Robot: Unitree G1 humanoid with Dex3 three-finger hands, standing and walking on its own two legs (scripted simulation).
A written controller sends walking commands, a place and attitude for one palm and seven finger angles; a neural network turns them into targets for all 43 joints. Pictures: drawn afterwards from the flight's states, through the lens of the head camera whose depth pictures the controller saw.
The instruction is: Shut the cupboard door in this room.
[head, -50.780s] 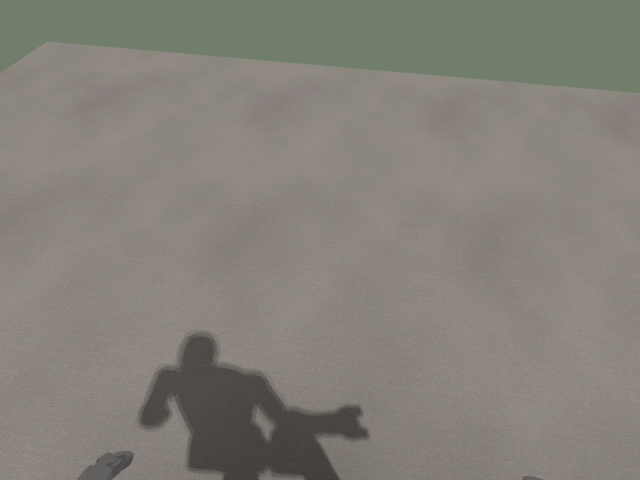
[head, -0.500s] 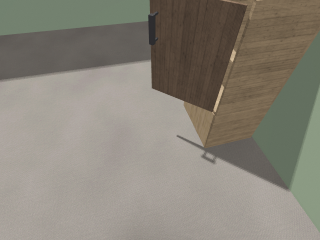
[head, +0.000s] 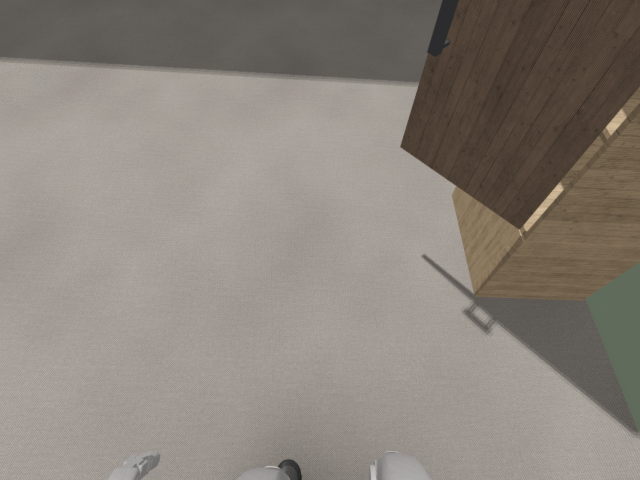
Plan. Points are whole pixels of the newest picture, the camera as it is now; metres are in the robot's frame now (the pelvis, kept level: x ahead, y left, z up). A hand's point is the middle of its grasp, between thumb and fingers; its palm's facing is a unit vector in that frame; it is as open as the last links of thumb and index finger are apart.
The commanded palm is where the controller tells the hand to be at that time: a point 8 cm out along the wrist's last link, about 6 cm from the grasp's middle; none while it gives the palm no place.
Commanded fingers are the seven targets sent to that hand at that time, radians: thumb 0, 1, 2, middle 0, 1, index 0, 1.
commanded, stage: walk to a spot facing it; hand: left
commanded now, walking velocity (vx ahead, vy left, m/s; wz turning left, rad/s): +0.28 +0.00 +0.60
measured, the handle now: (449, 18) +1.01 -0.26 +0.04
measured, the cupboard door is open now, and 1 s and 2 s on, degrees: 45 45 45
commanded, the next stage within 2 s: turn to face it in 0.94 s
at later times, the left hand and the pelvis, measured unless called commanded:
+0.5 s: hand out of the picture +0.01 +0.13 -0.15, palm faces +0.38 -0.88 -0.27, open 7.4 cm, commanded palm none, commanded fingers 0.00 0.90 0.90 -0.20 -0.30 -0.20 -0.30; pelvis +0.09 -0.04 +0.00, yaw +22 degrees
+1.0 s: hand (106, 408) +0.22 +0.32 -0.17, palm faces +0.59 -0.79 -0.15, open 7.4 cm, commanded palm none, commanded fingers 0.00 0.90 0.90 -0.20 -0.30 -0.20 -0.30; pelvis +0.25 +0.11 +0.00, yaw +35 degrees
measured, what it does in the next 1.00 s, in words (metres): walks ahead, turning left: right foot, then left foot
